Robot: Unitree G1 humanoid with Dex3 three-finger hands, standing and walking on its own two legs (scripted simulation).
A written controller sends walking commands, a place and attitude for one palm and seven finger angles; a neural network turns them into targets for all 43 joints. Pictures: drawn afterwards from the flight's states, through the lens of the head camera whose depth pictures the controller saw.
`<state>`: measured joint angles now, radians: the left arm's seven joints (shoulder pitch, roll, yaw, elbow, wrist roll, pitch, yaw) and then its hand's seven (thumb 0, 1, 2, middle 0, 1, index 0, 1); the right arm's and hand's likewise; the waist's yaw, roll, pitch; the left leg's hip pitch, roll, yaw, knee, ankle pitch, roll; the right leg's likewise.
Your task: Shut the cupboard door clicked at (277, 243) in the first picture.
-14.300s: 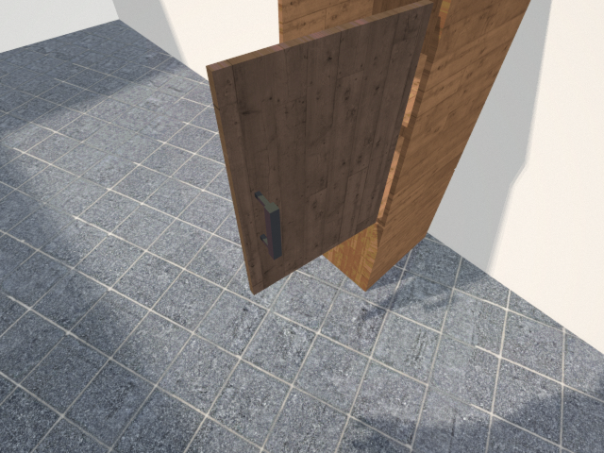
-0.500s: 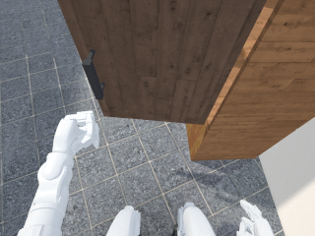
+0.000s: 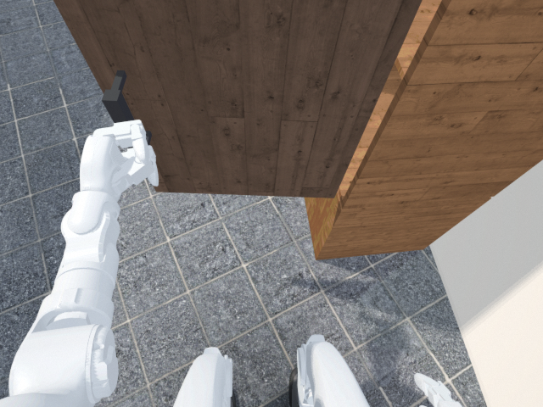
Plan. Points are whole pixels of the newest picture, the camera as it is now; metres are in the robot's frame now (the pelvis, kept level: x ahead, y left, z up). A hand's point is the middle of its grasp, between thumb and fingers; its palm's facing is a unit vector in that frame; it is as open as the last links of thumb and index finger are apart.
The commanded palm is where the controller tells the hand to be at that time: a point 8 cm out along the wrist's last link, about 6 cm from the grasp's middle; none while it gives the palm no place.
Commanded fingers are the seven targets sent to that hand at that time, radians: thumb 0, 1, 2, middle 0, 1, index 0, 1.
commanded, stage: bring the fist close to the handle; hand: left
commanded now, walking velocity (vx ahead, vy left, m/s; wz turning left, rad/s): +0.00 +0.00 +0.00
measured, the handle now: (132, 120) +0.54 +0.20 +0.04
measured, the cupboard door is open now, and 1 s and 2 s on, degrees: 83 77 67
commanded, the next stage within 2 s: push the door shut along its arc in 0.26 s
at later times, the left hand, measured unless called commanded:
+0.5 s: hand (150, 169) +0.45 +0.16 +0.04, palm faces -0.09 -1.00 -0.02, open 3.1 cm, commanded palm +0.44 +0.22 +0.05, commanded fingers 0.00 0.90 0.90 -1.30 -1.50 -1.30 -1.50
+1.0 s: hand (150, 141) +0.50 +0.17 +0.05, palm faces -0.21 -0.98 -0.05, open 3.2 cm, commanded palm +0.50 +0.20 +0.05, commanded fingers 0.00 0.90 0.90 -1.30 -1.50 -1.30 -1.50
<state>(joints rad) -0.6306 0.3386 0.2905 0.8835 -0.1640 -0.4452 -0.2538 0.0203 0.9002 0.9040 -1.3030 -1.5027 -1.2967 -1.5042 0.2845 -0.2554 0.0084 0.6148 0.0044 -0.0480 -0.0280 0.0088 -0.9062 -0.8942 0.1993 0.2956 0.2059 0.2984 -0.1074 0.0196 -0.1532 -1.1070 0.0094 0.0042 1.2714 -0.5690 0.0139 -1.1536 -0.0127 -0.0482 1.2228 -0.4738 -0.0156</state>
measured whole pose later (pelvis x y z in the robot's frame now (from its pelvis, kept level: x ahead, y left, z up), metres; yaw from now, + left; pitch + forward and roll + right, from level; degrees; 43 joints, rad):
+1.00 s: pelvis -0.01 +0.01 -0.01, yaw +0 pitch +26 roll -4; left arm -0.94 0.50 0.26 1.15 -0.13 -0.42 -0.39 0.02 0.90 0.90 -1.31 -1.50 -1.35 -1.50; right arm 0.33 -0.28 0.03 0.65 -0.01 -0.01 -0.03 0.01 -0.91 -0.89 0.20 0.30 0.21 0.30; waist -0.17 0.03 -0.13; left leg -1.24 0.01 -0.03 1.34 -0.56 0.03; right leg -1.25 -0.02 -0.08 1.24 -0.45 -0.01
